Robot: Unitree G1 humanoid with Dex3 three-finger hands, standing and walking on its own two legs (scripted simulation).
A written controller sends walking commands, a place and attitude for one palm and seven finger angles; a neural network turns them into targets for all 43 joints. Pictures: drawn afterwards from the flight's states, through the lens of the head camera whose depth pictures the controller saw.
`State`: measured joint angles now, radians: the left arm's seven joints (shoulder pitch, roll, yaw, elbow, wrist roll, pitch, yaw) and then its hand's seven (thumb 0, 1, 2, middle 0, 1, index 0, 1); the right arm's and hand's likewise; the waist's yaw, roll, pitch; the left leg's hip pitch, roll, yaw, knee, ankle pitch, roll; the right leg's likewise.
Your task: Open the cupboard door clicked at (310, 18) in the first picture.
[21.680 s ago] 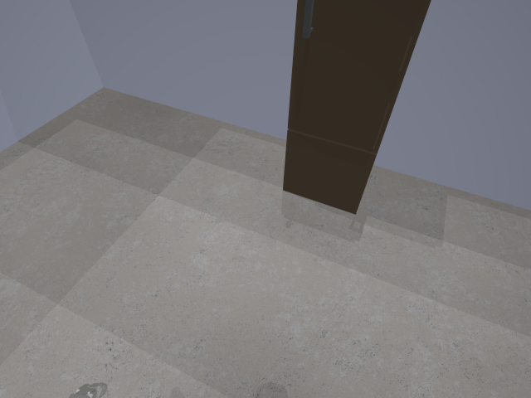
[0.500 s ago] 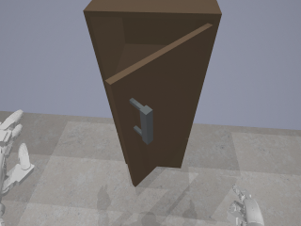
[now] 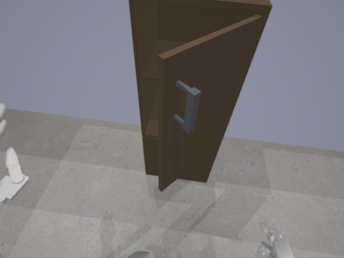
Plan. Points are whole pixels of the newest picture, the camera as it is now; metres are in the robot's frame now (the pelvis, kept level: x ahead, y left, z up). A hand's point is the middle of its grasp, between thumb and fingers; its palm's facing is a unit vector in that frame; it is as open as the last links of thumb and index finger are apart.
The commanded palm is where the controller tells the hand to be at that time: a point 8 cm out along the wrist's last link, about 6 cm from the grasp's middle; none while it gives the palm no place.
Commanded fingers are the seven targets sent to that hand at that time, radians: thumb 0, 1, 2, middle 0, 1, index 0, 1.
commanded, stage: step back with the hand held close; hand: left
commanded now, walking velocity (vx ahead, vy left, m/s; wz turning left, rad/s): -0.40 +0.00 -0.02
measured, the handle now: (185, 107) +0.43 +0.01 +0.13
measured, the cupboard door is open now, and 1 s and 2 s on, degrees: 50 50 50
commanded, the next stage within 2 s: stop stepping back and stand still in 0.32 s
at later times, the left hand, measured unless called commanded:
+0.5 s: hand out of the picture +0.12 +0.24 +0.18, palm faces +0.28 -0.86 -0.44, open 7.4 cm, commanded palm +0.08 +0.30 +0.19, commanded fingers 0.00 0.90 0.90 -0.20 -0.30 -0.20 -0.30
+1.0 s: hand out of the picture +0.06 +0.29 +0.18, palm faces +0.41 -0.82 -0.40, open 7.5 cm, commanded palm -0.01 +0.33 +0.19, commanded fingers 0.00 0.90 0.90 -0.20 -0.30 -0.20 -0.30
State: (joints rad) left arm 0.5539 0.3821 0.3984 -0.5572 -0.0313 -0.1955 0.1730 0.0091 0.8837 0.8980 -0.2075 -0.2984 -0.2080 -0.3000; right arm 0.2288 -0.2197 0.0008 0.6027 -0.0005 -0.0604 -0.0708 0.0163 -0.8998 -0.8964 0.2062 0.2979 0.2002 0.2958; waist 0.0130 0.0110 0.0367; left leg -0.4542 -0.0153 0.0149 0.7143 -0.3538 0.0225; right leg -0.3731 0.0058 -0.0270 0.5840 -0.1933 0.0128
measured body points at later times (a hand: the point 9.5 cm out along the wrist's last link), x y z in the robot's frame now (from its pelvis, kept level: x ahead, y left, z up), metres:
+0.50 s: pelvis -0.09 +0.01 +0.00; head -0.08 +0.04 +0.45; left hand +0.10 +0.29 +0.21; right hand +0.06 -0.23 -0.07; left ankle +0.03 +0.08 -0.72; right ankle -0.20 -0.11 -0.72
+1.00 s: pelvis -0.16 +0.03 +0.01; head -0.17 +0.05 +0.46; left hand +0.03 +0.33 +0.20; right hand -0.02 -0.20 -0.06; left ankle -0.10 +0.13 -0.72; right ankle -0.19 -0.08 -0.71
